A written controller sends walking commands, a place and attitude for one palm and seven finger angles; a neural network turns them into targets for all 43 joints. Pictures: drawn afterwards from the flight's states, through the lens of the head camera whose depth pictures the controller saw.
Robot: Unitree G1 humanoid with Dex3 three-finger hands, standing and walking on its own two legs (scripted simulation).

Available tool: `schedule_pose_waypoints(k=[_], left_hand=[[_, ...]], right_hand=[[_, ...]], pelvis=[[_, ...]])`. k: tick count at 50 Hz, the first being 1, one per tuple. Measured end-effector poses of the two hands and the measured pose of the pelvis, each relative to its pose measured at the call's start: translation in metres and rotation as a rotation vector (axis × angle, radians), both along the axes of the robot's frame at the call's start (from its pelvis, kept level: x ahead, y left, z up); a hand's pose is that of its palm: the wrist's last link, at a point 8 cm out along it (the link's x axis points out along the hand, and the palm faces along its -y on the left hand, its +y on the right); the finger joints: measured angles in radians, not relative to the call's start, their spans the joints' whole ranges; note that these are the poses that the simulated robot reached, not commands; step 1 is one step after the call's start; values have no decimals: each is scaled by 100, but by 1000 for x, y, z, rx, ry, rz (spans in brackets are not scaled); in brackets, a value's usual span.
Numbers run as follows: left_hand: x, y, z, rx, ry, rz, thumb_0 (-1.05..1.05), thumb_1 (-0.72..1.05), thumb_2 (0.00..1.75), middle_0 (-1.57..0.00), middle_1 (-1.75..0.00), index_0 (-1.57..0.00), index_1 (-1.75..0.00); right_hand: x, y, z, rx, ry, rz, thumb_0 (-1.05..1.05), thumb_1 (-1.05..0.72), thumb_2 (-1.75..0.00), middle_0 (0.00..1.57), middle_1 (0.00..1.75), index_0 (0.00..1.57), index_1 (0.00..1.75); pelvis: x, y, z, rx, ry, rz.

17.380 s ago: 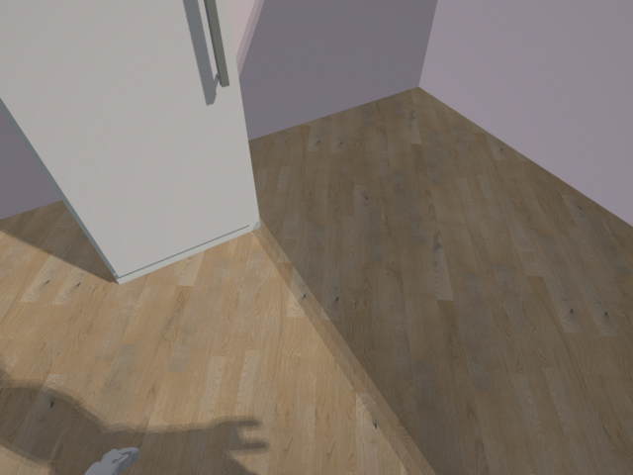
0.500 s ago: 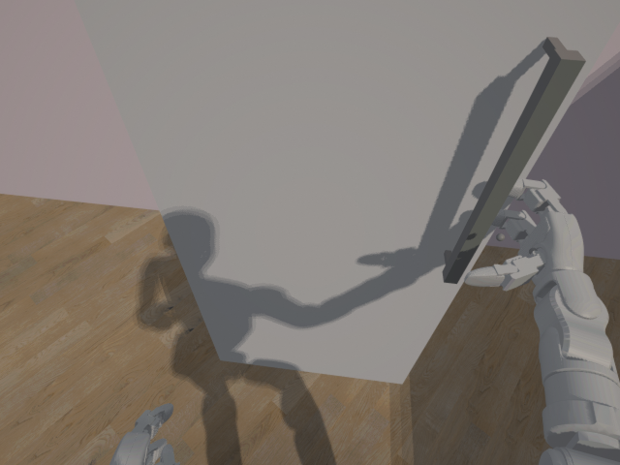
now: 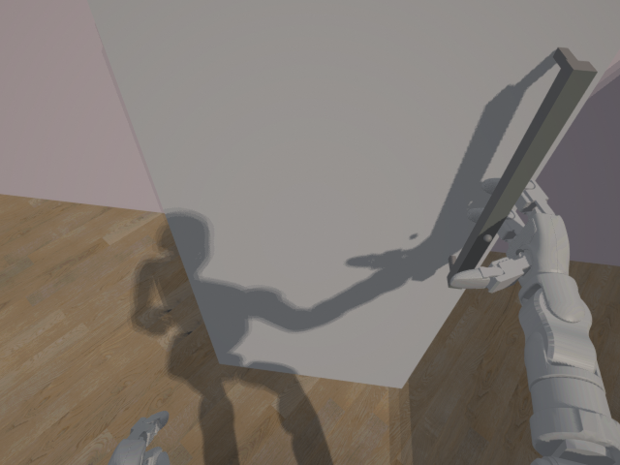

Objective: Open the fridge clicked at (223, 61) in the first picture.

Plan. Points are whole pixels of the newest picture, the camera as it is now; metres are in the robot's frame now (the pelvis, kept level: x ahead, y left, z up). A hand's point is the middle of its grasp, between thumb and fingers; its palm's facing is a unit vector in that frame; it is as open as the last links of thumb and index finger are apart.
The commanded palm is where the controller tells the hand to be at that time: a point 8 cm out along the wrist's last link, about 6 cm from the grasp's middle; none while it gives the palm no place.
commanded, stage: slide the fingers in behind the handle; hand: right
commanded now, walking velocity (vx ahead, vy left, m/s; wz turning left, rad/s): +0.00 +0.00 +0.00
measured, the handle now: (496, 194) +0.44 -0.20 +0.15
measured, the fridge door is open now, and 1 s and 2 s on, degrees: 0 0 0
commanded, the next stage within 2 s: grip the handle and tug to test in 0.76 s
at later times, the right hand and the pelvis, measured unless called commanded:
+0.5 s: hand (480, 236) +0.39 -0.18 +0.12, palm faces +0.04 +1.00 -0.02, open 14.1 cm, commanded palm +0.36 -0.22 +0.12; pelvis +0.00 +0.00 +0.00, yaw +0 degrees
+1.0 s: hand (479, 236) +0.39 -0.18 +0.12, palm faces +0.04 +1.00 -0.01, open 13.7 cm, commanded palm +0.36 -0.23 +0.12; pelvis +0.00 -0.01 +0.00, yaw +0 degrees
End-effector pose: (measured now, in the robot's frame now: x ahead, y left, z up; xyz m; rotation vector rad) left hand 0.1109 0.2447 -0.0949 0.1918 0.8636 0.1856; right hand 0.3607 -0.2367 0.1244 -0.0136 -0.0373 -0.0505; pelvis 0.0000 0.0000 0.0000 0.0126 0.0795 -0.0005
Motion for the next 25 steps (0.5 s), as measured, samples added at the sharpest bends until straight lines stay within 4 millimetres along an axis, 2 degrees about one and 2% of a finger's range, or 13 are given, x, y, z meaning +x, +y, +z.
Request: schedule_pose_waypoints(k=[10, 15, 25], left_hand=[[2, 3, 0, 2, -1, 3, 1, 90, 90, -20, -30, -20, -30], [5, 1, 0, 4, -3, -7, 1, 90, 90, -20, -30, -20, -30], [8, -6, 2, -3, -9, -14, 1, 90, 90, -20, -30, -20, -30]], right_hand=[[-1, 1, 1, 3, 13, 3, -2, 50, -30, 30, 120, 27, 119], [1, 8, 0, 7, 6, 9, -2, 50, -30, 30, 120, 27, 120], [4, 7, -1, -3, 14, 9, -2, 50, -30, 30, 120, 29, 120]], pelvis=[[0, 0, 1, 1, -3, -3], [0, -1, 1, 0, 0, -6], [1, -3, 1, 1, -1, -4]])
